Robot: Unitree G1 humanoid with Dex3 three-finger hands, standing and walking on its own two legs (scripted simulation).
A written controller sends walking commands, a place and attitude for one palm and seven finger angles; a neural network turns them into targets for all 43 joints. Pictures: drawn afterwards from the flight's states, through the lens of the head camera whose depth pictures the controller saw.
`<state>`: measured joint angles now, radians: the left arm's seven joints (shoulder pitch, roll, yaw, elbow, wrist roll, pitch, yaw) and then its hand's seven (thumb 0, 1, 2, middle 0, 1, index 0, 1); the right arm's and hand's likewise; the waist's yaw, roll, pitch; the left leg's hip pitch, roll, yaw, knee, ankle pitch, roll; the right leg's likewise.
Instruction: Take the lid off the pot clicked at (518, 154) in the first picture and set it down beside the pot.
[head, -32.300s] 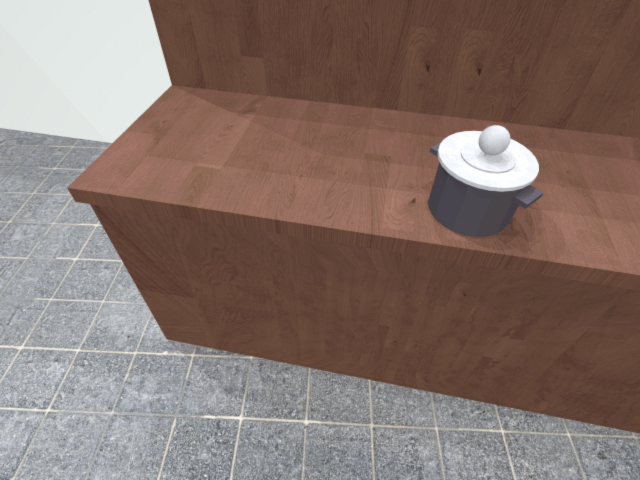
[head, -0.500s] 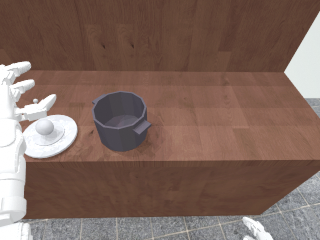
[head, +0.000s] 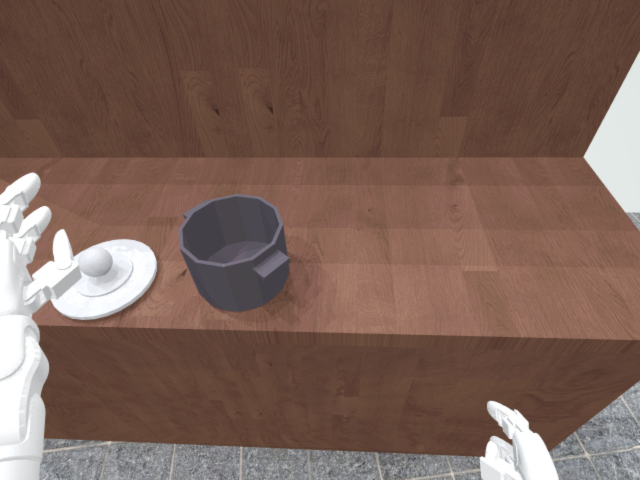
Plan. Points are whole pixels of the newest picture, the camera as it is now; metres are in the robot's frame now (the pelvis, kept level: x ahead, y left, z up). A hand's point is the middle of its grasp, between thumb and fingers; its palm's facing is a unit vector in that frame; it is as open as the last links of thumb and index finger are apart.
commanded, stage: draw the hand back to the body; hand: left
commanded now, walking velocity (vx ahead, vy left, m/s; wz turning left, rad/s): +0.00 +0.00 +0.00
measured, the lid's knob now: (95, 261) +0.43 +0.44 -0.01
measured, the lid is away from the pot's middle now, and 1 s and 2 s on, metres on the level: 0.25 0.25 0.25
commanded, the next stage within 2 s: step back with the hand held close in 0.82 s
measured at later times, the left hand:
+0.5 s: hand (41, 335) +0.20 +0.28 +0.16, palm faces +0.41 -0.85 -0.33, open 7.4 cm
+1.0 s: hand out of the picture +0.15 +0.30 +0.18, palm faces +0.41 -0.83 -0.38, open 7.4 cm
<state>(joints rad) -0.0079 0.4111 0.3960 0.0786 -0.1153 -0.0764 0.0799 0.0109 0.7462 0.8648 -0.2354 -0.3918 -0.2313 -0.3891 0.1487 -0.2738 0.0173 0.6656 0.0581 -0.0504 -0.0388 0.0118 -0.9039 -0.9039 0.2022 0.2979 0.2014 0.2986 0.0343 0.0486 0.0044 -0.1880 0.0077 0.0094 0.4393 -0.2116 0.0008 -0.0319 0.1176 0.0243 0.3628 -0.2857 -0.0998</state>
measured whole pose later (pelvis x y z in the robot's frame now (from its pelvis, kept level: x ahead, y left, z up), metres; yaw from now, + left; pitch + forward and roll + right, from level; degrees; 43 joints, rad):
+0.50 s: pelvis -0.01 +0.03 +0.00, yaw +0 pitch -5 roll +0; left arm 0.36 0.36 0.32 -0.29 -0.13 -0.12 0.07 0.01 0.89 0.90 -0.21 -0.30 -0.21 -0.30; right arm 0.16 -0.23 0.02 0.66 0.03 -0.08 -0.05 0.01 -0.90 -0.90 0.20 0.30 0.20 0.30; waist 0.04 0.05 0.03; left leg -0.13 -0.02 0.02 0.41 -0.19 0.03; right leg 0.03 0.09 0.03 0.32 -0.26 -0.07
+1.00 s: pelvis -0.03 +0.05 +0.00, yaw +1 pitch -5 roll -2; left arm 0.50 0.37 0.33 -0.47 -0.09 -0.15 0.08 0.02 0.89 0.90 -0.21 -0.30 -0.21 -0.30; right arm 0.18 -0.22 0.03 0.62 0.01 -0.10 -0.04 0.01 -0.90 -0.90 0.20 0.30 0.20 0.30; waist 0.06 0.06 0.02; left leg -0.17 -0.03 0.02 0.44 -0.18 0.06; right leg 0.01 0.08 0.02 0.33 -0.24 -0.04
